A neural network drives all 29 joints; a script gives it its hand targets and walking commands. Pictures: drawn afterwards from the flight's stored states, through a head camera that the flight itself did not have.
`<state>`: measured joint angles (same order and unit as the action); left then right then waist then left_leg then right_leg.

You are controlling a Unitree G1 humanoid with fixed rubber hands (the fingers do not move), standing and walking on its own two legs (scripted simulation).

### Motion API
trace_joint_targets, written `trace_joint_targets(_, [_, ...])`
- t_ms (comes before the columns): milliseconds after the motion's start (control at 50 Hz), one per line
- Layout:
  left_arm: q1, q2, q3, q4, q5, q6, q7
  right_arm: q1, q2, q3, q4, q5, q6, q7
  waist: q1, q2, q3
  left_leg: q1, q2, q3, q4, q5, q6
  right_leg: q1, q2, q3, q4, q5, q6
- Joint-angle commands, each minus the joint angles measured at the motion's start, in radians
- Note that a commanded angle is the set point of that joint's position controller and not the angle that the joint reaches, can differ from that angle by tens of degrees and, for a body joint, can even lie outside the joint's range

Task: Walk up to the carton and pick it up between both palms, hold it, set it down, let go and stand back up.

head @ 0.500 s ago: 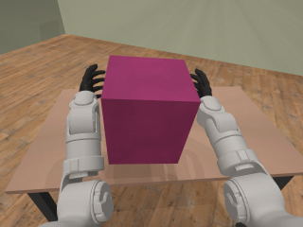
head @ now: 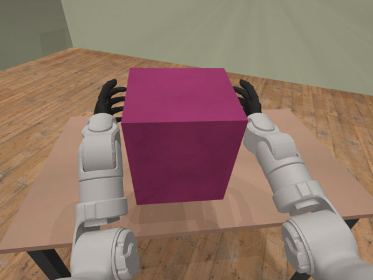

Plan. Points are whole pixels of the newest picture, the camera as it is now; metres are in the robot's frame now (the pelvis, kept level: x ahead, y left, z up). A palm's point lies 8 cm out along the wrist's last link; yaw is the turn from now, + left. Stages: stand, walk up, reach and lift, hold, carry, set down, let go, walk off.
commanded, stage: reach and lift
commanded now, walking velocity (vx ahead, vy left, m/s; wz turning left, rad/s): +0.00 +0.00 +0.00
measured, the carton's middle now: (179, 137) +0.38 +0.01 +0.18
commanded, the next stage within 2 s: hold in 0.14 s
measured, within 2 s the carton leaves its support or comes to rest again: neither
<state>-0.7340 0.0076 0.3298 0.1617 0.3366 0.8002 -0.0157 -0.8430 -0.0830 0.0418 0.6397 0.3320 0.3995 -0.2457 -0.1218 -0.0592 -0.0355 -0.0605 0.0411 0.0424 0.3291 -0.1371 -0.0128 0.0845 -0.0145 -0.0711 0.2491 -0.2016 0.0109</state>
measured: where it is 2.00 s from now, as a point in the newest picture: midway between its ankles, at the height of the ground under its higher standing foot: outside the picture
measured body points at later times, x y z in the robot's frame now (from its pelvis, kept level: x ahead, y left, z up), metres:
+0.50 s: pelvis -0.01 -0.01 +0.00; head -0.09 +0.02 +0.44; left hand +0.37 +0.16 +0.28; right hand +0.38 -0.13 +0.28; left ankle +0.04 +0.12 -0.75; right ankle -0.03 -0.12 -0.75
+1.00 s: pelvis -0.01 -0.01 +0.00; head -0.09 +0.01 +0.44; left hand +0.37 +0.15 +0.28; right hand +0.37 -0.15 +0.28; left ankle +0.04 +0.12 -0.75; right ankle -0.03 -0.12 -0.75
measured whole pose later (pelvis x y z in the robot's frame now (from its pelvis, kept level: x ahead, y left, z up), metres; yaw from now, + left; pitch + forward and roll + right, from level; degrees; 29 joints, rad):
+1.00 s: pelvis -0.01 -0.01 +0.00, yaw -1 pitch -6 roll -1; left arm -0.84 0.03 0.38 0.25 0.30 0.88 -0.02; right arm -0.97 -0.12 0.04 0.68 0.38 0.56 -0.29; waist -0.09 -0.03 -0.12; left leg -0.10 0.05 0.03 0.32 -0.12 -0.03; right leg 0.02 0.01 -0.04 0.28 -0.20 -0.01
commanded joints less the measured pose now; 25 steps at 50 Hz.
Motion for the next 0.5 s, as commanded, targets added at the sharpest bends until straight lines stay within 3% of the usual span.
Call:
trace_joint_targets(0, [-0.693,-0.538,-0.467,-0.097,-0.183,-0.057,-0.148,-0.764,0.558,0.272,-0.335,0.082,-0.010,0.086,0.004,0.099,-0.349,0.288,-0.068,-0.015,0.024,0.307,-0.033,-0.117,0.094,-0.008,-0.014,0.239,0.053])
trace_joint_targets(60, [-0.691,-0.529,-0.433,-0.052,-0.176,-0.052,-0.156,-0.789,0.577,0.279,-0.341,0.076,0.001,0.081,0.022,0.068,-0.357,0.258,-0.076,-0.006,0.014,0.250,-0.009,-0.109,0.083,0.005,-0.017,0.240,0.062])
trace_joint_targets(200, [-0.742,-0.503,-0.388,-0.005,-0.172,-0.050,-0.158,-0.825,0.595,0.265,-0.286,0.079,0.026,0.072,0.034,0.062,-0.363,0.224,-0.083,0.002,0.000,0.167,0.010,-0.114,0.073,0.018,-0.015,0.206,0.069])
trace_joint_targets(260, [-0.753,-0.476,-0.344,0.048,-0.160,-0.043,-0.168,-0.840,0.605,0.255,-0.240,0.077,0.047,0.068,0.050,0.020,-0.314,0.181,-0.083,0.010,-0.017,0.114,0.027,-0.128,0.066,0.027,-0.026,0.160,0.074])
trace_joint_targets(300, [-0.754,-0.481,-0.343,0.044,-0.162,-0.033,-0.173,-0.857,0.607,0.259,-0.252,0.094,0.052,0.064,0.055,0.029,-0.327,0.183,-0.083,0.011,-0.014,0.133,0.024,-0.116,0.072,0.025,-0.024,0.176,0.073])
trace_joint_targets(360, [-0.788,-0.489,-0.359,0.038,-0.185,-0.031,-0.177,-0.866,0.594,0.245,-0.251,0.112,0.067,0.057,0.029,0.046,-0.356,0.190,-0.085,0.008,-0.004,0.141,0.013,-0.130,0.072,0.029,-0.025,0.182,0.071])
trace_joint_targets(420, [-0.808,-0.489,-0.372,0.067,-0.187,-0.022,-0.182,-0.838,0.561,0.194,-0.175,0.100,0.095,0.059,-0.004,0.086,-0.288,0.167,-0.075,0.000,-0.024,0.082,-0.006,-0.162,0.073,0.024,-0.033,0.106,0.059])
trace_joint_targets(480, [-0.833,-0.503,-0.383,0.105,-0.196,-0.015,-0.184,-0.856,0.543,0.157,-0.141,0.092,0.108,0.071,-0.009,0.112,-0.271,0.105,-0.064,-0.007,-0.047,0.012,-0.008,-0.165,0.075,0.028,-0.028,0.047,0.044])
